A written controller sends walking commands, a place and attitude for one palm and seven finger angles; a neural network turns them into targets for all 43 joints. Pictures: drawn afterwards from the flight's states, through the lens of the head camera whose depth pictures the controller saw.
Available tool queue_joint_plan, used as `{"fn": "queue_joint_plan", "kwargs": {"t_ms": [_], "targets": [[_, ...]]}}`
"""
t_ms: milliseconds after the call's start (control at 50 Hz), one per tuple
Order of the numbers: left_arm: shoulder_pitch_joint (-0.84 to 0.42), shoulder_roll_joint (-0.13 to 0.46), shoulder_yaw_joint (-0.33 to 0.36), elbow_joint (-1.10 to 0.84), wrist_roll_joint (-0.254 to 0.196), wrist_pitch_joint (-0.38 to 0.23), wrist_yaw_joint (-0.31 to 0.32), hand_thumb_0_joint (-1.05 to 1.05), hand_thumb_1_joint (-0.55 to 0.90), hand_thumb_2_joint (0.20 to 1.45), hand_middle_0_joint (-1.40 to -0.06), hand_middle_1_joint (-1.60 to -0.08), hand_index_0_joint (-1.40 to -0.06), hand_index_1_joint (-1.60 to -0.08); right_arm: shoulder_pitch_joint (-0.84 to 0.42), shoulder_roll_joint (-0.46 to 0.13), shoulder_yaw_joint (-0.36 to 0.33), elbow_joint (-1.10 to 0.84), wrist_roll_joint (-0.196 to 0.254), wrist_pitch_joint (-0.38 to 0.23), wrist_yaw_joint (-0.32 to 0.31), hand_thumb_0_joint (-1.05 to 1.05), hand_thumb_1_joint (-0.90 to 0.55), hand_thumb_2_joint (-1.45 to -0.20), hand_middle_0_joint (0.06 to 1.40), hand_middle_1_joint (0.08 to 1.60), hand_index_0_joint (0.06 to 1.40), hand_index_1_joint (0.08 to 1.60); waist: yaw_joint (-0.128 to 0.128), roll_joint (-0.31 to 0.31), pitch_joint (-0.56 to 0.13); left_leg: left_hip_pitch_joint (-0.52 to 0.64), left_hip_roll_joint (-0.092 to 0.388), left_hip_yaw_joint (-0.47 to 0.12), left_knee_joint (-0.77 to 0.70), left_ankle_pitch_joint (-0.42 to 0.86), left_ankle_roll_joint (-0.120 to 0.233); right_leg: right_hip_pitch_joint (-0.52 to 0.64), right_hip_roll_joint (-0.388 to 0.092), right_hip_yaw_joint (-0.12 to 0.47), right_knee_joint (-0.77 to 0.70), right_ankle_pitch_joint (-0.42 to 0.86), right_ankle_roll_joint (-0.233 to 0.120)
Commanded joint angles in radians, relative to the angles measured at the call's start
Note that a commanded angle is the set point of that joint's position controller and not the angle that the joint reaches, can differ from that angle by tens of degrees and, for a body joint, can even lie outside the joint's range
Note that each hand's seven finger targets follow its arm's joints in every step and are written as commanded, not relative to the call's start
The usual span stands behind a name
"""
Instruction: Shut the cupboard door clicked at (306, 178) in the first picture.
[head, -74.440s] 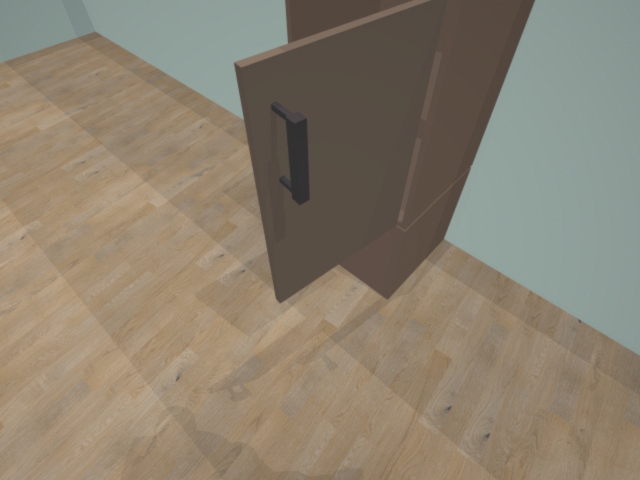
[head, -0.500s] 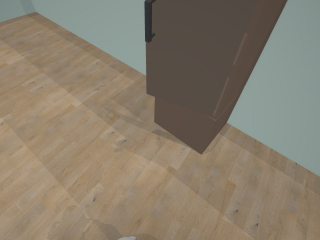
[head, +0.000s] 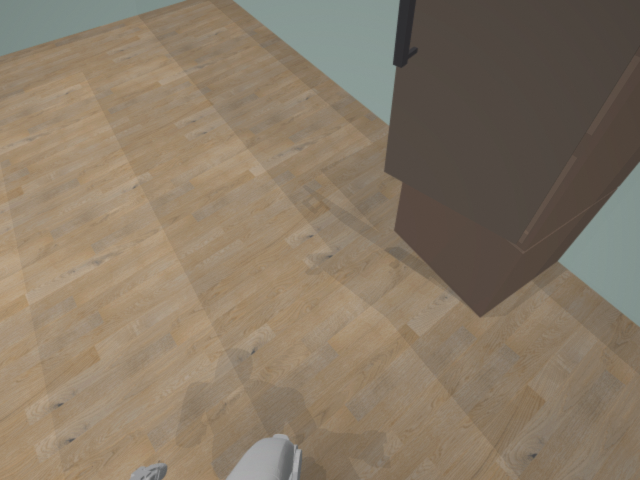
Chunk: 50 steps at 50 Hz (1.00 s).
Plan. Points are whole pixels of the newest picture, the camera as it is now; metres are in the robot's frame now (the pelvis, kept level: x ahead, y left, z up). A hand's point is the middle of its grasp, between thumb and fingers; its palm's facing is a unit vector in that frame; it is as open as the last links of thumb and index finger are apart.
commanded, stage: walk to a spot facing it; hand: left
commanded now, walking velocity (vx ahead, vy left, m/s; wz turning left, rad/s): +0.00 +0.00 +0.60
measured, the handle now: (411, 21) +0.89 -0.16 +0.10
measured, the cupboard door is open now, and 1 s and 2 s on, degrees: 15 15 15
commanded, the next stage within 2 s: turn to face it in 1.72 s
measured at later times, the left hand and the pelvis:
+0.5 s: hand out of the picture +0.03 +0.25 -0.16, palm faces +0.34 -0.90 -0.28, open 7.4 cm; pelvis +0.02 +0.01 +0.00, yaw +18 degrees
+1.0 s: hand out of the picture -0.01 +0.19 -0.19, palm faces +0.65 -0.73 -0.21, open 7.4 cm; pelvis +0.10 +0.03 -0.02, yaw +39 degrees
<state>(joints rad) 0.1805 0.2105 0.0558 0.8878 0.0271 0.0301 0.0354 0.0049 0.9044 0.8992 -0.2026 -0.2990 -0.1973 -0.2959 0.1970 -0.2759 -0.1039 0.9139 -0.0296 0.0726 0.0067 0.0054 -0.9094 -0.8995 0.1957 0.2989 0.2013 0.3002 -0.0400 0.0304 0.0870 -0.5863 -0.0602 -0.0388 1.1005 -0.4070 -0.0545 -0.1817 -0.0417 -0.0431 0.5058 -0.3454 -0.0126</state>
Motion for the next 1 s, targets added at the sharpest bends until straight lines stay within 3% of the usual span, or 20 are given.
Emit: {"fn": "queue_joint_plan", "kwargs": {"t_ms": [0, 120, 180, 200, 220, 260, 340, 460, 540, 560, 580, 600, 640, 680, 720, 800, 880, 940, 960, 980], "targets": [[0.089, 0.194, 0.049, -0.058, 0.000, -0.039, 0.010, 0.000, 0.900, 0.900, -0.200, -0.300, -0.200, -0.300, -0.074, -0.021, 0.021, -0.105, 0.012, -0.021, 0.015, 0.000, -0.900, -0.900, 0.200, 0.300, 0.200, 0.300, 0.051, -0.206, -0.064, -0.043, 0.059, 0.075, -0.094, -0.015, -0.006, 0.195, -0.255, 0.051, -0.049, 0.794, -0.104], [0.160, 0.221, 0.062, -0.047, 0.006, -0.033, 0.005, 0.000, 0.900, 0.900, -0.200, -0.300, -0.200, -0.300, -0.129, -0.011, 0.032, -0.124, 0.016, -0.024, 0.021, 0.000, -0.900, -0.900, 0.200, 0.300, 0.200, 0.300, 0.077, -0.257, -0.076, 0.100, 0.046, 0.143, -0.323, -0.015, 0.021, 0.202, -0.284, 0.002, 0.005, 0.861, -0.090], [0.124, 0.222, 0.065, -0.064, -0.005, -0.035, 0.000, 0.000, 0.900, 0.900, -0.200, -0.300, -0.200, -0.300, 0.031, -0.069, 0.017, -0.086, 0.008, -0.041, 0.017, 0.000, -0.900, -0.900, 0.200, 0.300, 0.200, 0.300, -0.016, -0.169, -0.174, 0.412, 0.039, 0.130, -0.622, 0.254, 0.050, 0.088, -0.256, -0.088, 0.266, 0.777, -0.020], [0.138, 0.173, 0.057, -0.087, -0.014, -0.031, -0.008, 0.000, 0.900, 0.900, -0.200, -0.300, -0.200, -0.300, 0.098, -0.174, -0.007, -0.073, -0.001, -0.052, 0.011, 0.000, -0.900, -0.900, 0.200, 0.300, 0.200, 0.300, -0.048, 0.089, -0.253, 0.648, 0.257, -0.140, -0.648, 0.597, 0.145, -0.179, -0.154, -0.135, 0.486, 0.337, 0.049], [0.097, 0.105, 0.027, -0.128, -0.017, -0.027, -0.009, 0.000, 0.900, 0.900, -0.200, -0.300, -0.200, -0.300, 0.170, -0.250, -0.024, -0.059, 0.010, -0.052, 0.000, 0.000, -0.900, -0.900, 0.200, 0.300, 0.200, 0.300, -0.075, 0.306, -0.293, 0.733, 0.474, -0.418, -0.658, 1.125, 0.295, -0.381, -0.050, -0.066, 0.687, -0.332, 0.084], [0.028, 0.135, 0.036, -0.146, -0.006, -0.008, 0.002, 0.000, 0.900, 0.900, -0.200, -0.300, -0.200, -0.300, 0.133, -0.208, -0.008, -0.056, 0.005, -0.045, -0.013, 0.000, -0.900, -0.900, 0.200, 0.300, 0.200, 0.300, -0.056, 0.118, -0.218, 0.593, 0.433, -0.288, -0.683, 0.788, 0.301, -0.380, -0.082, 0.035, 0.698, -0.272, 0.069], [0.039, 0.131, 0.046, -0.103, 0.000, 0.005, -0.019, 0.000, 0.900, 0.900, -0.200, -0.300, -0.200, -0.300, -0.027, -0.151, 0.011, -0.100, -0.001, -0.050, -0.029, 0.000, -0.900, -0.900, 0.200, 0.300, 0.200, 0.300, 0.008, 0.119, -0.111, 0.398, 0.291, -0.226, -0.737, 0.453, 0.223, -0.338, -0.062, 0.043, 0.610, -0.101, 0.087], [0.046, 0.101, 0.041, -0.107, -0.001, 0.002, -0.026, 0.000, 0.900, 0.900, -0.200, -0.300, -0.200, -0.300, -0.041, -0.157, 0.001, -0.104, -0.006, -0.043, -0.020, 0.000, -0.900, -0.900, 0.200, 0.300, 0.200, 0.300, 0.019, 0.139, -0.111, 0.309, 0.247, -0.265, -0.771, 0.165, 0.213, -0.235, -0.008, 0.012, 0.353, -0.064, 0.086], [0.187, 0.128, 0.051, -0.070, 0.005, -0.019, -0.038, 0.000, 0.900, 0.900, -0.200, -0.300, -0.200, -0.300, -0.097, -0.150, -0.007, -0.120, 0.000, -0.036, -0.014, 0.000, -0.900, -0.900, 0.200, 0.300, 0.200, 0.300, 0.096, 0.098, -0.111, 0.070, 0.167, -0.276, -0.686, -0.194, 0.167, 0.089, 0.052, -0.034, 0.060, 0.005, 0.074], [0.262, 0.166, 0.065, -0.053, 0.016, -0.031, -0.033, 0.000, 0.900, 0.900, -0.200, -0.300, -0.200, -0.300, -0.105, -0.095, -0.002, -0.131, 0.006, -0.038, -0.011, 0.000, -0.900, -0.900, 0.200, 0.300, 0.200, 0.300, 0.136, -0.059, -0.119, -0.084, 0.064, -0.193, -0.497, -0.243, 0.119, 0.230, -0.049, 0.084, -0.112, -0.136, 0.042], [0.282, 0.266, 0.080, -0.064, 0.031, -0.040, -0.019, 0.000, 0.900, 0.900, -0.200, -0.300, -0.200, -0.300, -0.086, -0.001, 0.016, -0.152, 0.016, -0.046, -0.006, 0.000, -0.900, -0.900, 0.200, 0.300, 0.200, 0.300, 0.157, -0.400, -0.111, -0.266, -0.065, -0.012, -0.121, -0.247, 0.046, 0.274, -0.368, 0.503, -0.322, -0.427, -0.054], [0.205, 0.255, 0.065, -0.087, 0.007, -0.035, -0.011, 0.000, 0.900, 0.900, -0.200, -0.300, -0.200, -0.300, -0.125, -0.063, 0.006, -0.159, 0.002, -0.043, -0.002, 0.000, -0.900, -0.900, 0.200, 0.300, 0.200, 0.300, 0.123, -0.327, -0.015, -0.223, 0.014, -0.071, 0.096, -0.178, 0.049, 0.037, -0.450, 0.581, -0.405, -0.492, -0.095], [0.043, 0.193, 0.063, -0.129, 0.002, -0.038, -0.003, 0.000, 0.900, 0.900, -0.200, -0.300, -0.200, -0.300, -0.032, -0.051, -0.005, -0.126, -0.006, -0.026, 0.006, 0.000, -0.900, -0.900, 0.200, 0.300, 0.200, 0.300, 0.017, -0.228, -0.010, -0.123, 0.061, -0.070, 0.199, -0.039, 0.034, -0.097, -0.395, 0.456, -0.394, -0.385, -0.087], [-0.007, 0.132, 0.041, -0.122, 0.000, -0.053, -0.005, 0.000, 0.900, 0.900, -0.200, -0.300, -0.200, -0.300, -0.014, -0.046, 0.004, -0.091, -0.004, -0.027, 0.022, 0.000, -0.900, -0.900, 0.200, 0.300, 0.200, 0.300, -0.007, -0.207, 0.002, -0.077, 0.102, -0.025, 0.179, 0.064, 0.017, -0.075, -0.294, 0.151, -0.298, -0.022, -0.081], [0.059, 0.131, 0.042, -0.098, -0.001, -0.061, -0.006, 0.000, 0.900, 0.900, -0.200, -0.300, -0.200, -0.300, -0.018, -0.007, 0.016, -0.089, 0.008, -0.028, 0.027, 0.000, -0.900, -0.900, 0.200, 0.300, 0.200, 0.300, 0.012, -0.184, -0.044, -0.061, 0.085, 0.030, 0.077, 0.062, 0.004, 0.041, -0.267, 0.022, -0.217, 0.300, -0.080], [0.164, 0.152, 0.053, -0.050, 0.002, -0.058, -0.001, 0.000, 0.900, 0.900, -0.200, -0.300, -0.200, -0.300, -0.075, 0.027, 0.034, -0.102, 0.011, -0.032, 0.028, 0.000, -0.900, -0.900, 0.200, 0.300, 0.200, 0.300, 0.065, -0.198, -0.086, -0.025, 0.085, 0.106, -0.162, 0.027, 0.006, 0.206, -0.282, -0.074, -0.114, 0.652, -0.075], [0.198, 0.185, 0.067, -0.023, 0.007, -0.062, -0.010, 0.000, 0.900, 0.900, -0.200, -0.300, -0.200, -0.300, -0.105, 0.025, 0.041, -0.116, 0.012, -0.054, 0.036, 0.000, -0.900, -0.900, 0.200, 0.300, 0.200, 0.300, 0.088, -0.244, -0.088, 0.077, 0.080, 0.163, -0.366, 0.001, 0.044, 0.208, -0.336, -0.087, -0.081, 0.598, -0.075], [0.160, 0.193, 0.072, -0.020, -0.004, -0.066, -0.023, 0.000, 0.900, 0.900, -0.200, -0.300, -0.200, -0.300, 0.070, -0.038, 0.024, -0.070, 0.001, -0.075, 0.033, 0.000, -0.900, -0.900, 0.200, 0.300, 0.200, 0.300, -0.012, -0.121, -0.162, 0.425, 0.037, 0.181, -0.605, 0.116, 0.081, 0.061, -0.298, -0.183, 0.180, 0.502, -0.021], [0.153, 0.147, 0.065, -0.047, -0.013, -0.061, -0.034, 0.000, 0.900, 0.900, -0.200, -0.300, -0.200, -0.300, 0.188, -0.144, -0.002, -0.044, -0.006, -0.084, 0.023, 0.000, -0.900, -0.900, 0.200, 0.300, 0.200, 0.300, -0.073, 0.108, -0.237, 0.649, 0.210, -0.085, -0.681, 0.189, 0.161, -0.175, -0.198, -0.227, 0.444, 0.203, 0.037], [0.070, 0.086, 0.040, -0.118, -0.013, -0.056, -0.042, 0.000, 0.900, 0.900, -0.200, -0.300, -0.200, -0.300, 0.289, -0.244, -0.026, -0.019, -0.008, -0.086, 0.006, 0.000, -0.900, -0.900, 0.200, 0.300, 0.200, 0.300, -0.117, 0.322, -0.235, 0.774, 0.448, -0.482, -0.757, 0.383, 0.299, -0.506, -0.053, -0.157, 0.700, -0.327, 0.084]]}}
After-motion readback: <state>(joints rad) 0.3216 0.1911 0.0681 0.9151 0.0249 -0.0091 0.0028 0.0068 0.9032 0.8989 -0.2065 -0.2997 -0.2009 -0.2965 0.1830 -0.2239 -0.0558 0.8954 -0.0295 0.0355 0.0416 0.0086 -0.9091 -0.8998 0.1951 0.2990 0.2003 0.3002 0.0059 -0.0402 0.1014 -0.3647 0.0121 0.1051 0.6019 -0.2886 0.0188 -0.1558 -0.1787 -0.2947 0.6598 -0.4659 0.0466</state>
